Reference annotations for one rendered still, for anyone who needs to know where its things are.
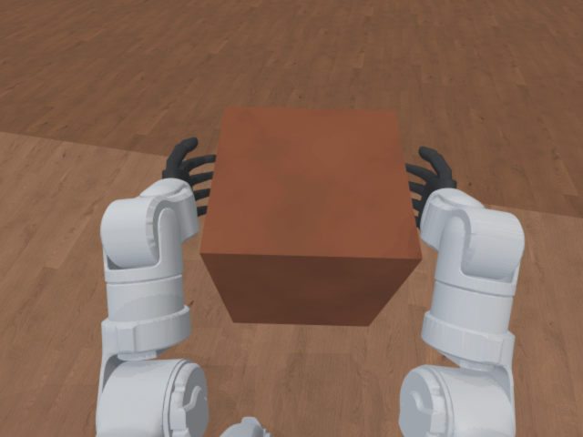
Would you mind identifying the right robot upper arm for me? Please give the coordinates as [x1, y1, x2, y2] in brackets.
[398, 364, 516, 437]

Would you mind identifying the left robot upper arm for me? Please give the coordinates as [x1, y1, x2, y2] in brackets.
[96, 359, 209, 437]

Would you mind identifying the robot right hand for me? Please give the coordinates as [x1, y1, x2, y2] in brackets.
[405, 147, 456, 229]

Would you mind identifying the robot left shin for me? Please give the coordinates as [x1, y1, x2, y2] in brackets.
[241, 417, 263, 429]

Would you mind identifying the carton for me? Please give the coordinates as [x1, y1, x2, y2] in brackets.
[199, 107, 423, 327]

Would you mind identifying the robot left hand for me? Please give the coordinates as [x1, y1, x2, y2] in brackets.
[162, 137, 216, 217]

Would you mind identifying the right robot forearm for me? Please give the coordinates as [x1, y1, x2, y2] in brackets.
[420, 188, 525, 434]

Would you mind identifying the left robot forearm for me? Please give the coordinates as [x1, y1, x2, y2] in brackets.
[96, 178, 199, 430]

